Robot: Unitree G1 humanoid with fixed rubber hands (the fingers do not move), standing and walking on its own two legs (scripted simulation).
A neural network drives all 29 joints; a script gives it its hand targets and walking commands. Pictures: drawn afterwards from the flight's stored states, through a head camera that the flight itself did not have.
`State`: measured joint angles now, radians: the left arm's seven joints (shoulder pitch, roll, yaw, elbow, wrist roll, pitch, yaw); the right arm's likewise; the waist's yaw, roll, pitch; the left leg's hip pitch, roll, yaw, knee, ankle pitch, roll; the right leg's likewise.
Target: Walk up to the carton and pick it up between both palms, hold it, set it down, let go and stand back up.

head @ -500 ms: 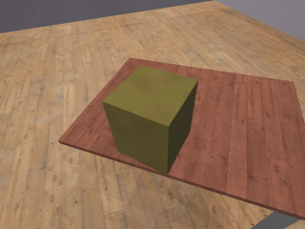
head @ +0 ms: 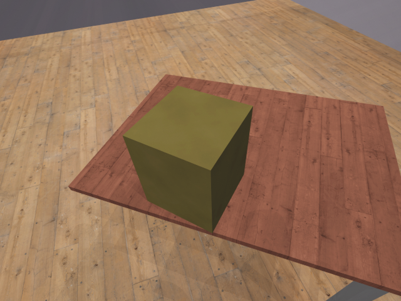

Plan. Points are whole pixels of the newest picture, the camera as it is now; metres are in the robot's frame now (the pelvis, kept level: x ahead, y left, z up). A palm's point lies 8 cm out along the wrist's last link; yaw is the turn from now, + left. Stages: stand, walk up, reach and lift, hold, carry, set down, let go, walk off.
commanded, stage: walk up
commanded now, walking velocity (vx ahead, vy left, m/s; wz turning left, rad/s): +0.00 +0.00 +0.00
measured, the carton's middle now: (194, 158) +0.47 +0.05 +0.01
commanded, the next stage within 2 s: none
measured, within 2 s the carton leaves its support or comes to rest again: neither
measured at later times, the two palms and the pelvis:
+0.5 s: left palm out of the picture -0.06 +0.21 -0.13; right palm out of the picture -0.02 -0.21 -0.16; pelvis +0.00 +0.01 +0.00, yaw +1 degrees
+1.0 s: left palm out of the picture -0.02 +0.29 -0.16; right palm out of the picture +0.01 -0.12 -0.14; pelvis +0.00 +0.09 +0.00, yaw -1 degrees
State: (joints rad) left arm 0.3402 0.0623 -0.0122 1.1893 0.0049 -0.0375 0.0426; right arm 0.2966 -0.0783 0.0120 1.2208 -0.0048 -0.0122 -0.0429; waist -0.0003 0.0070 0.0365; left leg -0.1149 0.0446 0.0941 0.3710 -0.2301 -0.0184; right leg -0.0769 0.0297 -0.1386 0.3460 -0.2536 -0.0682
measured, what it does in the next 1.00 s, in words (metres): steps on the spot: left foot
